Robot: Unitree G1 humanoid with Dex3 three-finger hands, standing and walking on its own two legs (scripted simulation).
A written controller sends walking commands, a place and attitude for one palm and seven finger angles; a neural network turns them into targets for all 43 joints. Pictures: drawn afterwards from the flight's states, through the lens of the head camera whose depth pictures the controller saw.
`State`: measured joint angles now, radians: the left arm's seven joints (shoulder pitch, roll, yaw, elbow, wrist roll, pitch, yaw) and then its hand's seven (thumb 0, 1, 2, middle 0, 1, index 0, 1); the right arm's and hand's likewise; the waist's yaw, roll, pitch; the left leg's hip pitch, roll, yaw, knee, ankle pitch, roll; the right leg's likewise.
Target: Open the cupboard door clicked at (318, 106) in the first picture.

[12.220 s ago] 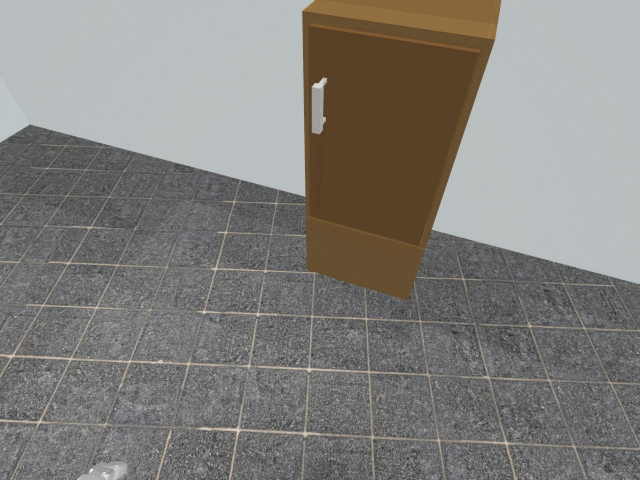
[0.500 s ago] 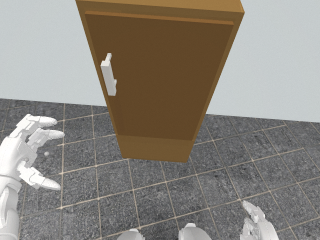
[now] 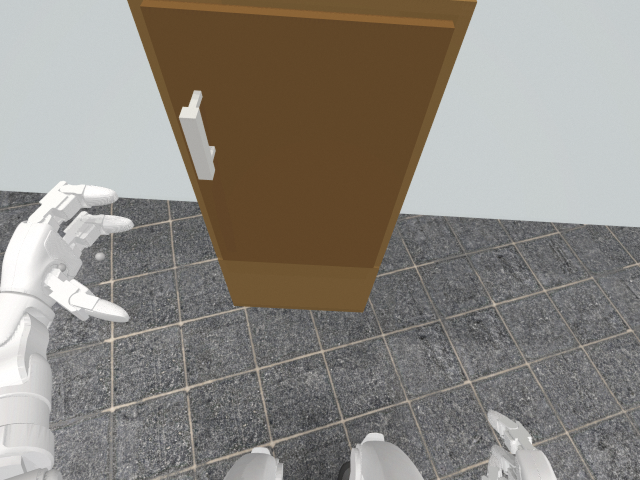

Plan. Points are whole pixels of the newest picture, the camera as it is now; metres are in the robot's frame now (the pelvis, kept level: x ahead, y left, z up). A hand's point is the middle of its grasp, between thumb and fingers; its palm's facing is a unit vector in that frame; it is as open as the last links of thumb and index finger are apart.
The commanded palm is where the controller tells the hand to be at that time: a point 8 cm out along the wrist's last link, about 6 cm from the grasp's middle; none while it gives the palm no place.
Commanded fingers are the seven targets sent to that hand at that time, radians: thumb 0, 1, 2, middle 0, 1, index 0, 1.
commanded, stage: move the hooked fingers beside the handle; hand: left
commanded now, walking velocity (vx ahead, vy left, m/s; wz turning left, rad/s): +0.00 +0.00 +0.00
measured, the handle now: (201, 136) +0.57 +0.20 +0.05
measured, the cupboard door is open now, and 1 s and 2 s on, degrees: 0 0 0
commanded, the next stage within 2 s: none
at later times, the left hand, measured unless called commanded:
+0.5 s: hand (122, 216) +0.41 +0.26 +0.06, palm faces -0.03 -1.00 +0.00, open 13.9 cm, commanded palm +0.39 +0.31 +0.06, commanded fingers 0.00 -0.50 0.30 -0.30 -1.20 -0.30 -1.20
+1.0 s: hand (148, 172) +0.49 +0.25 +0.06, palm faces -0.03 -1.00 +0.00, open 13.9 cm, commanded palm +0.48 +0.29 +0.05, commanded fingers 0.00 -0.50 0.30 -0.30 -1.20 -0.30 -1.20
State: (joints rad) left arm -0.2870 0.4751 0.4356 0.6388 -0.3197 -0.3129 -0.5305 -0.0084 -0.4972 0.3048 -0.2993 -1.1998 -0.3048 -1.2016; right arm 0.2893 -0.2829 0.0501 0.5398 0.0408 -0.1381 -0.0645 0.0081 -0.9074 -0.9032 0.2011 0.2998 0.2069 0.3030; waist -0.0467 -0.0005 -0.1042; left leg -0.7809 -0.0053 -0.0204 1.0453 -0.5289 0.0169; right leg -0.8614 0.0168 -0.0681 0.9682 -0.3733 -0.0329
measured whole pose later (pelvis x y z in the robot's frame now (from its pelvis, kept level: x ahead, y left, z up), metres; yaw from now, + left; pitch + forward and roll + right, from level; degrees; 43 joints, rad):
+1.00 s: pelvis +0.00 +0.02 -0.01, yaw -2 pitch +22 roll -3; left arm -0.82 0.61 0.46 1.13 -0.16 -0.40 -0.43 -0.01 -0.50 0.30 -0.30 -1.20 -0.30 -1.20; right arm 0.38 -0.28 0.06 0.60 0.01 0.04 -0.03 0.00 -0.91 -0.90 0.20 0.30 0.21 0.30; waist -0.16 0.00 -0.10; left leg -0.95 0.00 -0.01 1.11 -0.55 0.04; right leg -1.01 0.02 -0.06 0.99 -0.36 -0.01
